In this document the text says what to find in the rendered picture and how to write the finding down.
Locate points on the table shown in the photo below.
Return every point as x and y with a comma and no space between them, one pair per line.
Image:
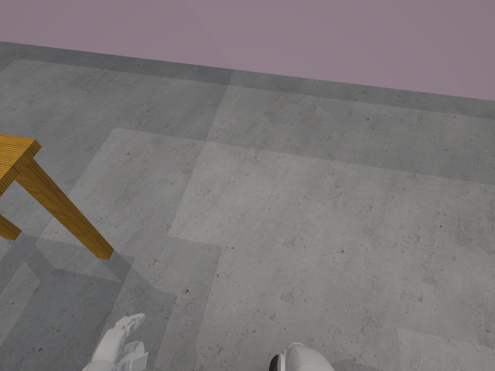
17,163

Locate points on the right robot thigh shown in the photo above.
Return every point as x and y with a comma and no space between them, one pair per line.
302,359

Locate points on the robot left hand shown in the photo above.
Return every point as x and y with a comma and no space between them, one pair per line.
130,357

